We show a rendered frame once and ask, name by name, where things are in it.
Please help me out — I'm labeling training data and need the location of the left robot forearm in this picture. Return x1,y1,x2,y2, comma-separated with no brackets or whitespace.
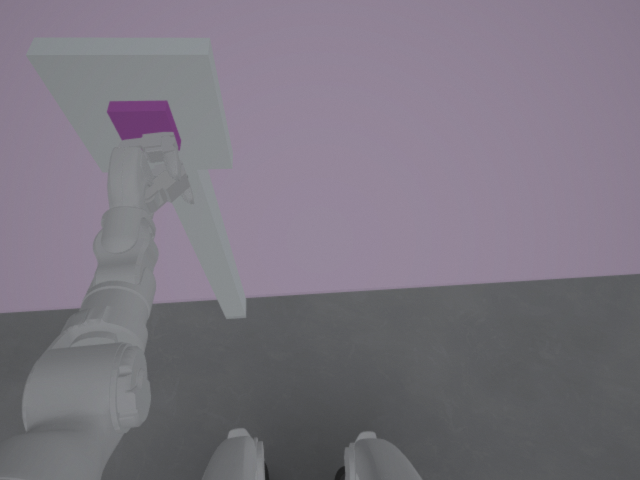
22,207,159,430

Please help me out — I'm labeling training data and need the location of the robot thigh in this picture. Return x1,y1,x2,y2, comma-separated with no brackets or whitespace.
344,438,422,480
202,436,265,480

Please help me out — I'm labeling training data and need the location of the left robot upper arm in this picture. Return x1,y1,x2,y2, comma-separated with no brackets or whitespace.
0,342,151,480

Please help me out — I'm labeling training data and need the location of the left robot thigh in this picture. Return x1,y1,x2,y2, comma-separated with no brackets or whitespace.
202,436,265,480

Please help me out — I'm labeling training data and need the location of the robot left hand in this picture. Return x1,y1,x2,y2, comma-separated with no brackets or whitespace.
107,132,194,219

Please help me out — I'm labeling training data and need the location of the button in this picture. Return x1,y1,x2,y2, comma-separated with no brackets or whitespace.
107,101,181,151

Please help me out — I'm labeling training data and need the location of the right robot thigh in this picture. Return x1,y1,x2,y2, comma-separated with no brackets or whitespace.
344,438,422,480

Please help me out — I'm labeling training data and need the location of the panel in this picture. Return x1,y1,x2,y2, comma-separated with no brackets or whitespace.
26,37,246,319

